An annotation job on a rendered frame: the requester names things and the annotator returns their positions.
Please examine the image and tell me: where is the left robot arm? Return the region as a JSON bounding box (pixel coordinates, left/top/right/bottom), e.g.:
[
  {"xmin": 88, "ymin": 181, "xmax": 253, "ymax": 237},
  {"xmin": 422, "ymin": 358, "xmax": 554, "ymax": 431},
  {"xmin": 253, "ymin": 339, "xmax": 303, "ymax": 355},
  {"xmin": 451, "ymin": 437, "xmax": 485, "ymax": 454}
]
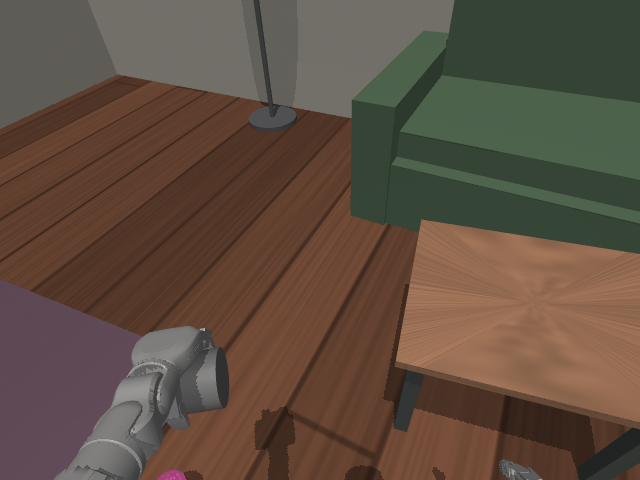
[{"xmin": 53, "ymin": 359, "xmax": 180, "ymax": 480}]

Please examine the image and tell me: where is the sofa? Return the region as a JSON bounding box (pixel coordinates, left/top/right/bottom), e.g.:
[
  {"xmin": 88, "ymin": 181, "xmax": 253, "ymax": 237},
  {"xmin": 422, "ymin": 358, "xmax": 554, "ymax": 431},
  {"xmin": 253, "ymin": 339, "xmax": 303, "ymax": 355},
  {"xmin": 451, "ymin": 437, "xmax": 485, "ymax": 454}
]
[{"xmin": 350, "ymin": 0, "xmax": 640, "ymax": 254}]

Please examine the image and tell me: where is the left robot hand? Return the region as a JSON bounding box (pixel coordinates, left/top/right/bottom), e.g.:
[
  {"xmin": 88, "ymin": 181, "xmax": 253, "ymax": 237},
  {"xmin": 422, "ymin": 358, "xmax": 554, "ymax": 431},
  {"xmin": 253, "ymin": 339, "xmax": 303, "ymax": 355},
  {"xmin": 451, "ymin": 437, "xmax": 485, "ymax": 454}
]
[{"xmin": 131, "ymin": 326, "xmax": 215, "ymax": 430}]

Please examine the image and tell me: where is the floor lamp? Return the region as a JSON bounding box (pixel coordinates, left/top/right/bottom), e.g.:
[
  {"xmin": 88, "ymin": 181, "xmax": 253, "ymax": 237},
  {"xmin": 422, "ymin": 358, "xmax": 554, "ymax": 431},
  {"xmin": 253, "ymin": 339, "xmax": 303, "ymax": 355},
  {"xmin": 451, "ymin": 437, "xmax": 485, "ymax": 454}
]
[{"xmin": 248, "ymin": 0, "xmax": 297, "ymax": 132}]

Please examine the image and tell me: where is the coffee table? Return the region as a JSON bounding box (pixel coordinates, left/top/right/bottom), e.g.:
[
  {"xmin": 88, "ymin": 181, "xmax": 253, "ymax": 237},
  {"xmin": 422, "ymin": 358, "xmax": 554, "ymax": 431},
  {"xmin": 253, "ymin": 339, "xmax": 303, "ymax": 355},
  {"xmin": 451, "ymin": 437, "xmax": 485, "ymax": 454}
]
[{"xmin": 394, "ymin": 219, "xmax": 640, "ymax": 480}]

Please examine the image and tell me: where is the right robot hand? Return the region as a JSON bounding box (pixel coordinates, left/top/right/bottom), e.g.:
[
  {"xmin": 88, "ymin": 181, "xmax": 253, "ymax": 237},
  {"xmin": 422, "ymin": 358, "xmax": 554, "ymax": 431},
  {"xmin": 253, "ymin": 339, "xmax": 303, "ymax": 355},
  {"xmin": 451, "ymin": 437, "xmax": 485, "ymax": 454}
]
[{"xmin": 499, "ymin": 459, "xmax": 542, "ymax": 480}]

